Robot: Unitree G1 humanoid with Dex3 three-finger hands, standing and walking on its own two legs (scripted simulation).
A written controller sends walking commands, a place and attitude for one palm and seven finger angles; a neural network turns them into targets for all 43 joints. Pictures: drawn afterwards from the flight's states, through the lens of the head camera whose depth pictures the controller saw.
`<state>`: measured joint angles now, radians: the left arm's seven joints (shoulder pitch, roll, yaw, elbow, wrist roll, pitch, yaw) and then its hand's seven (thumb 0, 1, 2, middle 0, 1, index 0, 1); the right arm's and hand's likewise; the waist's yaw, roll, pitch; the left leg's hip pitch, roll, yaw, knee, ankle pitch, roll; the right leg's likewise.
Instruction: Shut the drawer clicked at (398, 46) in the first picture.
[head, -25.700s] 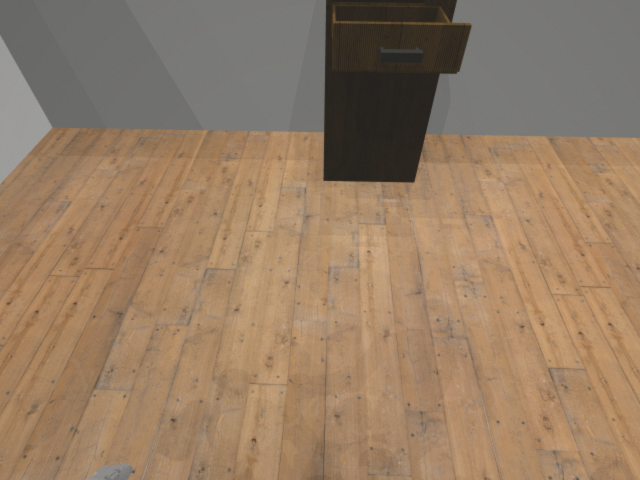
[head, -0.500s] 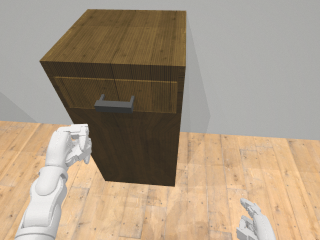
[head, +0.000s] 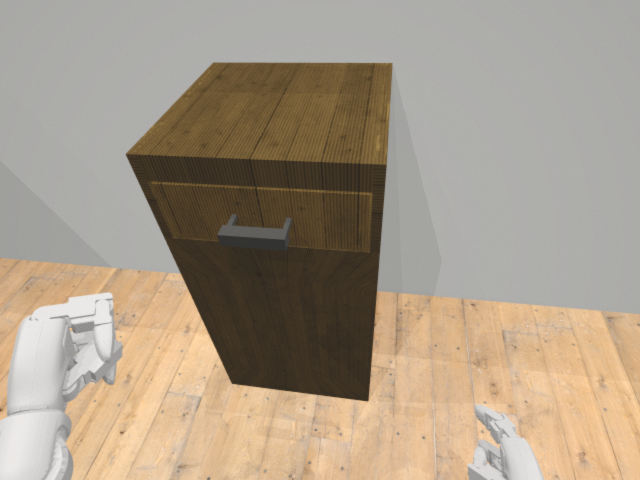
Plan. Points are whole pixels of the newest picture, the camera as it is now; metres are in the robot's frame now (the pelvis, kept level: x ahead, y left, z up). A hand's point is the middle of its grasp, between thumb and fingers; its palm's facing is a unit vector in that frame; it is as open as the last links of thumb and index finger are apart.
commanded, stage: draw the hand back to the body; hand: left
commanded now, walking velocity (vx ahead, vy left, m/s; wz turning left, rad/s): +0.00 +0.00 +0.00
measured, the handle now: (257, 229) +0.54 +0.18 -0.01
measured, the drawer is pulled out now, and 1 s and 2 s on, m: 0.00 0.00 0.00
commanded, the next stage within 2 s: step back with the hand held close in 0.28 s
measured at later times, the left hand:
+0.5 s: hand (71, 352) +0.18 +0.25 +0.17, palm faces +0.40 -0.82 -0.42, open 3.3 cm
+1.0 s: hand (29, 409) +0.13 +0.26 +0.16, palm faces +0.34 -0.81 -0.49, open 3.3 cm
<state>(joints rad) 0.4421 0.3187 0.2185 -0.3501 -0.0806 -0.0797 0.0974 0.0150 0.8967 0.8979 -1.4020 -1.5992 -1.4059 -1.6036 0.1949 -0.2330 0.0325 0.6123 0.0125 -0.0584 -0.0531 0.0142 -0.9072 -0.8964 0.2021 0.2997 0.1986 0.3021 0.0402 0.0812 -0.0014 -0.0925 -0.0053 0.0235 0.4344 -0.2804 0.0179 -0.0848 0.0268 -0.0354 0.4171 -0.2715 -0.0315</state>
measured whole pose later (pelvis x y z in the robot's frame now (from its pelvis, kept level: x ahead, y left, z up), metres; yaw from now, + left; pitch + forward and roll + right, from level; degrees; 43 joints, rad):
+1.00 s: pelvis -0.06 +0.03 -0.01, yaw -1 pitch +0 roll -1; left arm 0.62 0.39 0.38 -0.57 -0.03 -0.21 0.13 0.01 0.89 0.90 -1.40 -1.60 -1.41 -1.60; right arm 0.20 -0.21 0.00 0.54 0.01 -0.04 -0.06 0.01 -0.91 -0.90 0.20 0.30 0.20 0.30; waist 0.00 0.01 0.03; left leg -0.33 -0.03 0.05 0.55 -0.24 0.06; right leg -0.32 0.00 -0.01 0.53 -0.21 0.01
